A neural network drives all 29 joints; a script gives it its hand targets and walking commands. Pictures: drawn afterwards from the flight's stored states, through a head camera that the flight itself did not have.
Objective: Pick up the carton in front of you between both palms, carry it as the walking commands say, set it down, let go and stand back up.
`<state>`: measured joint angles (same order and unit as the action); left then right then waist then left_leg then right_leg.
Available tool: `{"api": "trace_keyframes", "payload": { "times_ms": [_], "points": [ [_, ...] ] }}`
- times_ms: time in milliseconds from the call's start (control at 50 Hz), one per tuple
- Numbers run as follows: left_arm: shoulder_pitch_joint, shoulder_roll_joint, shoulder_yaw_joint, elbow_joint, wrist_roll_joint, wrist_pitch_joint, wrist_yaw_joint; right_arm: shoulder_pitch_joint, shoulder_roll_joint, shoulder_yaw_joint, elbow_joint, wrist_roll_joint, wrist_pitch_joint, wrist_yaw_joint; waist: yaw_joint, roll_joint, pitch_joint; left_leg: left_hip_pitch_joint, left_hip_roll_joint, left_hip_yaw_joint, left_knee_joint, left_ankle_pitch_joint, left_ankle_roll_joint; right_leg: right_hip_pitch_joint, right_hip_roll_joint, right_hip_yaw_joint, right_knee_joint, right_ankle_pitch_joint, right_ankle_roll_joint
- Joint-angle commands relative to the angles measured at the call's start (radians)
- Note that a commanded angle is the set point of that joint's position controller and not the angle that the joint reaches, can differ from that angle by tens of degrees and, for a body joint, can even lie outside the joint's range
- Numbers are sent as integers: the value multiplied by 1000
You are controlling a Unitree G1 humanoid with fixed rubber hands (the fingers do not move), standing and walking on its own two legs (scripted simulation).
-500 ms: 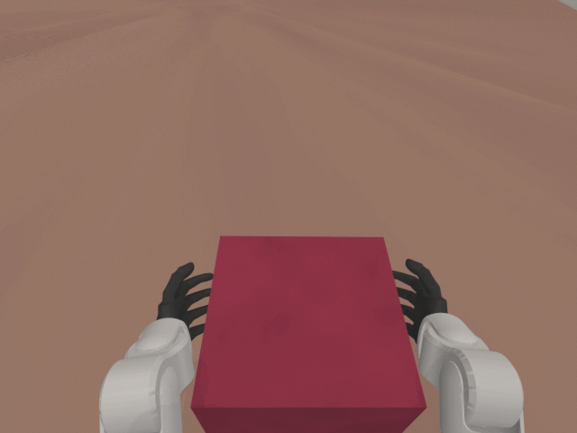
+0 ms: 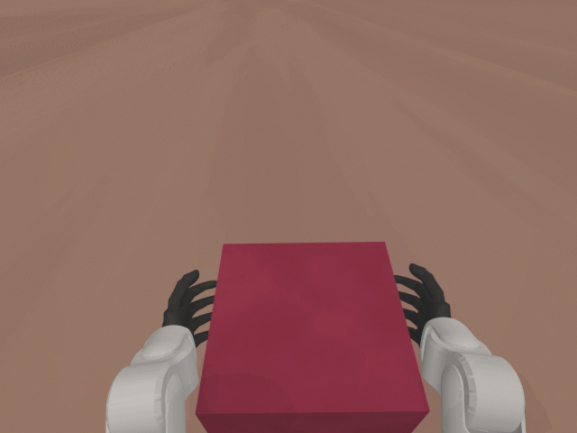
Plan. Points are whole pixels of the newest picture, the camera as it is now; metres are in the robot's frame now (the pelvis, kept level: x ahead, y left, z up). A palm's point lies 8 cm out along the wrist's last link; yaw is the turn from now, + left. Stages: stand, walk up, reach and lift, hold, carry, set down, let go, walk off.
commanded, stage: carry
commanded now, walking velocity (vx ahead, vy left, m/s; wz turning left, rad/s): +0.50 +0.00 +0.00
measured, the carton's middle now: (305, 359) +0.22 +0.00 -0.01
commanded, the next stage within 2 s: none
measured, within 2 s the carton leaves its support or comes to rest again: neither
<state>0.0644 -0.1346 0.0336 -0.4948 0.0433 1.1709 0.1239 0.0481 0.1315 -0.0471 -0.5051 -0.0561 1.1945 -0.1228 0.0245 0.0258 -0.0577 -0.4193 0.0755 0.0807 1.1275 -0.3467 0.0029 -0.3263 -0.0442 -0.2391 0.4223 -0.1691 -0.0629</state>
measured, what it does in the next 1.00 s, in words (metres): walks ahead: left foot, then right foot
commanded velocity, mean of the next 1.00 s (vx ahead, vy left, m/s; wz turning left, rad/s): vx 0.50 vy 0.00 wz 0.00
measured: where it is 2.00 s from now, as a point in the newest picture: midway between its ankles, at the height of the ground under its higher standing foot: (309, 241)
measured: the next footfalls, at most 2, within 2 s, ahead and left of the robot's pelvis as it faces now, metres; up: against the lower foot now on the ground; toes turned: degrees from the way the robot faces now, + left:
left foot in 0.32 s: +0.41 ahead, +0.12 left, +0.00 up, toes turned +9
right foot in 0.80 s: +0.72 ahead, -0.12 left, +0.00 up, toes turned -13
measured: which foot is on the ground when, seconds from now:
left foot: up 0.00-0.30, down 0.32-0.84, up 0.86-1.00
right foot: down 0.00-0.36, up 0.38-0.78, down 0.80-1.00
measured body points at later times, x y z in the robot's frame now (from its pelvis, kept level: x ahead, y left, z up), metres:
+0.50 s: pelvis +0.34 +0.04 +0.01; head +0.35 +0.06 +0.45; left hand +0.60 +0.17 +0.08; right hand +0.56 -0.13 +0.08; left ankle +0.37 +0.12 -0.74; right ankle +0.25 -0.09 -0.65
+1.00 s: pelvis +0.67 -0.03 +0.01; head +0.70 -0.05 +0.46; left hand +0.91 +0.12 +0.07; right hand +0.92 -0.18 +0.06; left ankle +0.62 +0.11 -0.66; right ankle +0.68 -0.11 -0.74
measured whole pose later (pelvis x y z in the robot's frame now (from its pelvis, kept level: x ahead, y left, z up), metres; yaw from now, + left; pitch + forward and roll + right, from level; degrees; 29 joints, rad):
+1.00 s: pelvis +0.67 -0.03 +0.01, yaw +0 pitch +4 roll +1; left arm 0.08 -0.14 0.04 -0.52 0.05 1.14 0.12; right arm 0.06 0.13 -0.03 -0.52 -0.07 1.16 -0.12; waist 0.03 0.01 -0.03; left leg -0.49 0.09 0.07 1.06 -0.29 0.00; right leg -0.26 -0.05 -0.22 0.36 -0.17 -0.06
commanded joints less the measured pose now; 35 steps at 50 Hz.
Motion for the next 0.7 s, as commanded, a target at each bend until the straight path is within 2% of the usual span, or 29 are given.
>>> {"api": "trace_keyframes", "payload": {
  "times_ms": [0, 40, 100, 220, 260, 280, 300, 320, 340, 360, 380, 400, 420, 440, 460, 520, 600, 680],
  "points": [
    [-401, -887, -669, -150, -285, -50, -155, -367, 905, 690, -112, 261, -68, 136, -8, -129, -283, -161, 53, -38, -115, 81, 7, 373, -283, 319, -236, 128, -67],
    [-377, -869, -679, -153, -287, -59, -163, -338, 897, 686, -111, 242, -83, 132, -8, -136, -246, -180, 49, -4, -239, 107, -8, 362, -273, 272, -273, 97, -81],
    [-343, -819, -676, -163, -286, -59, -161, -307, 859, 681, -124, 231, -86, 122, -8, -144, -176, -187, 34, 49, -438, 196, -21, 366, -233, 193, -281, 147, -71],
    [-323, -697, -629, -190, -263, -20, -117, -325, 732, 664, -178, 264, -41, 97, -2, -176, -75, -127, 5, 119, -619, 312, -1, 393, -208, 112, -245, 278, -36],
    [-324, -656, -615, -190, -255, 0, -101, -325, 684, 644, -178, 271, -22, 88, -9, -182, -92, -8, -26, 163, -644, 267, 15, 388, -200, 67, -138, 416, -15],
    [-332, -639, -611, -195, -254, 10, -93, -319, 667, 632, -169, 272, -15, 83, -25, -157, -134, 143, -70, 212, -681, 240, 20, 346, -166, 11, 1, 484, 8],
    [-337, -619, -608, -200, -252, 19, -85, -307, 650, 618, -156, 271, -8, 79, -45, -104, -204, 371, -63, 191, -674, 197, 25, 231, -127, -15, 188, 461, 34],
    [-355, -602, -609, -220, -255, 30, -79, -308, 627, 603, -151, 266, -6, 76, -60, 91, -279, 570, 179, -195, -761, 49, 109, -9, -52, -5, 484, 257, 91],
    [-367, -603, -621, -236, -266, 40, -80, -307, 640, 602, -142, 278, -5, 76, -65, 349, -329, 693, 349, -578, -913, 92, 223, -251, 67, 66, 751, -225, 112],
    [-380, -643, -632, -219, -274, 39, -83, -315, 670, 605, -158, 288, 0, 81, -56, 244, -296, 674, 366, -536, -912, 275, 236, -332, 18, 188, 890, -312, 85],
    [-386, -688, -634, -211, -274, 36, -93, -332, 715, 620, -174, 299, -3, 90, -56, 155, -303, 633, 338, -434, -871, 385, 227, -344, -31, 230, 919, -286, 58],
    [-397, -738, -637, -201, -276, 29, -103, -364, 760, 637, -186, 307, -9, 100, -51, 55, -286, 562, 317, -335, -865, 435, 185, -329, -70, 240, 863, -227, 47],
    [-412, -779, -644, -194, -275, 20, -111, -401, 798, 652, -193, 315, -16, 111, -43, 22, -277, 494, 294, -264, -892, 395, 147, -291, -97, 250, 769, -166, 46],
    [-419, -809, -649, -188, -270, 11, -116, -425, 823, 665, -198, 323, -23, 120, -38, 40, -274, 457, 270, -203, -920, 322, 118, -258, -100, 234, 704, -129, 46],
    [-418, -826, -653, -185, -266, 3, -118, -433, 835, 673, -199, 330, -28, 128, -38, 70, -266, 437, 254, -165, -946, 279, 109, -243, -89, 211, 646, -102, 49],
    [-401, -829, -654, -193, -247, -12, -108, -418, 816, 679, -200, 338, -33, 140, -40, 107, -218, 439, 232, -83, -1005, 225, 121, -267, -81, 159, 470, -39, 72],
    [-369, -765, -642, -193, -235, 3, -89, -366, 738, 649, -180, 316, -20, 128, -43, 113, -145, 468, 188, 8, -1000, 331, 113, -278, -60, 87, 226, 64, 86],
    [-366, -698, -632, -182, -242, 28, -83, -330, 675, 611, -148, 278, -1, 107, -47, 139, -72, 490, 180, 60, -977, 424, 98, -245, -34, 38, 102, 122, 71]
  ]
}}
